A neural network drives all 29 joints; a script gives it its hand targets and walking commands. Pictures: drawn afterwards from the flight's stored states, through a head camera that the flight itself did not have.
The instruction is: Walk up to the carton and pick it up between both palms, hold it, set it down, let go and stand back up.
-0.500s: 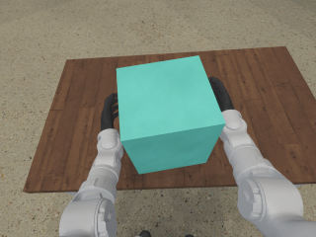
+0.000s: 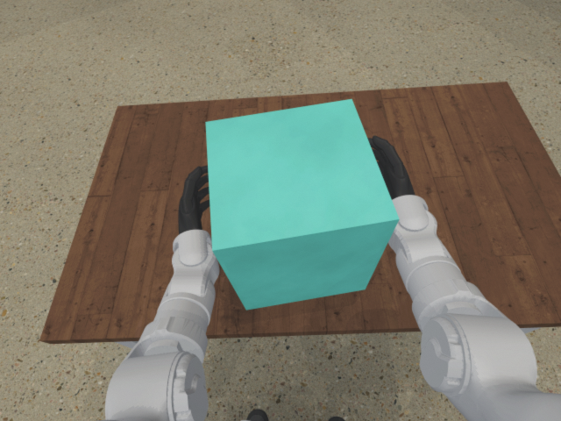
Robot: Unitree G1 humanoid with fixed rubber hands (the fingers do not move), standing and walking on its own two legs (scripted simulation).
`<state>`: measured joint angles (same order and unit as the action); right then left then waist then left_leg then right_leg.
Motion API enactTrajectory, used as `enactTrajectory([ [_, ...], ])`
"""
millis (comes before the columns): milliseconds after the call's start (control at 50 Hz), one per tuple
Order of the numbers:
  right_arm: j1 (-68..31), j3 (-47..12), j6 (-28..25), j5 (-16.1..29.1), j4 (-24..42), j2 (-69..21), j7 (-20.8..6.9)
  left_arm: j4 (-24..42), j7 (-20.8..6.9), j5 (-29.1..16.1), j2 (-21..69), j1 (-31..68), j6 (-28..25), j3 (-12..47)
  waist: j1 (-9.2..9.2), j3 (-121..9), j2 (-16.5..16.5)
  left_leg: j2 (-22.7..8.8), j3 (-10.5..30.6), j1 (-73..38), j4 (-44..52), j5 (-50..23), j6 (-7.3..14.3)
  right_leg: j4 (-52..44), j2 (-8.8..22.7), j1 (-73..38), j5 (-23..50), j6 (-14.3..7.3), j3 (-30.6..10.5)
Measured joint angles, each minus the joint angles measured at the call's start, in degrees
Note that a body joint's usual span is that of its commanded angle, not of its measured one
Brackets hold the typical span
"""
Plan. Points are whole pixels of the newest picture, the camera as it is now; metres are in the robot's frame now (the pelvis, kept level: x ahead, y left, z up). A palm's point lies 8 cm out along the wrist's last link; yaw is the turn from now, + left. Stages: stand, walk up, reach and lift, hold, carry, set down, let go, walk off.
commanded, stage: reach and lift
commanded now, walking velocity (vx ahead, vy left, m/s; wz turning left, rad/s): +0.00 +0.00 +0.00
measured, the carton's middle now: (293, 214) +0.42 +0.03 -0.01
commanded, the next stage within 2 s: none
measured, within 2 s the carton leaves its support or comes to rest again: leaves its support in 0.48 s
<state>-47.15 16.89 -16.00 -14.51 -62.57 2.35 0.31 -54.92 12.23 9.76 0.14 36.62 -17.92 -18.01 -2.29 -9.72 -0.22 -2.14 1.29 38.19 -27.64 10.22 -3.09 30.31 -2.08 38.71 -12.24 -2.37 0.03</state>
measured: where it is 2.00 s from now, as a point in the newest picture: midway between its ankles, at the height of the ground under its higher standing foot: outside the picture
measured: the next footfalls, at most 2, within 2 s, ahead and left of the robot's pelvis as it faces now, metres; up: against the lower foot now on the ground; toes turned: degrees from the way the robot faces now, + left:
none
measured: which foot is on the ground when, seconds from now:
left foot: down 0.00-1.00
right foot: down 0.00-1.00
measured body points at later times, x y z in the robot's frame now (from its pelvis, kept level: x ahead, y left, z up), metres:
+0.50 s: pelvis -0.01 +0.00 +0.00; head +0.09 -0.01 +0.44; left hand +0.39 +0.18 +0.02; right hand +0.44 -0.12 +0.04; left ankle +0.01 +0.15 -0.73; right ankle +0.00 -0.09 -0.73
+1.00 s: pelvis -0.02 +0.00 +0.00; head +0.06 -0.01 +0.44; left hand +0.38 +0.17 +0.04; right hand +0.41 -0.13 +0.05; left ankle +0.01 +0.15 -0.73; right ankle +0.00 -0.09 -0.73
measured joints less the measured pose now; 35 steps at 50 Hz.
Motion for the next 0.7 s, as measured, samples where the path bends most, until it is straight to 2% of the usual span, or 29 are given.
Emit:
enactTrajectory([
  [300, 0.33, 0.0, -0.83, -0.21, 0.02, -0.2, 0.3, -0.05, 0.0, -1.13, 0.17, -0.31, -0.69, -0.01, 0.0, -0.09, 0.0, 0.0, 0.0, -0.01, 0.0, -0.03, 0.0, 0.0, 0.0, 0.0, 0.03, 0.0, 0.0],
  [480, 1.67, -0.03, -4.97, -0.23, 0.03, -1.02, 1.46, -0.04, 0.47, -2.15, 0.38, -1.12, -3.71, 0.0, 0.0, -0.24, 0.0, 0.0, 0.0, -0.02, 0.0, -0.38, -0.02, 0.0, 0.0, 0.0, 0.4, 0.0, 0.0],
  [700, 2.02, 0.22, -10.48, -2.54, -2.65, -0.76, 3.23, -0.38, 0.37, -1.94, 0.42, -1.6, -6.81, 0.01, 0.0, -0.24, 0.0, 0.0, 0.0, -0.03, 0.0, -1.3, -0.07, 0.0, 0.0, 0.0, 1.32, 0.0, 0.0],
])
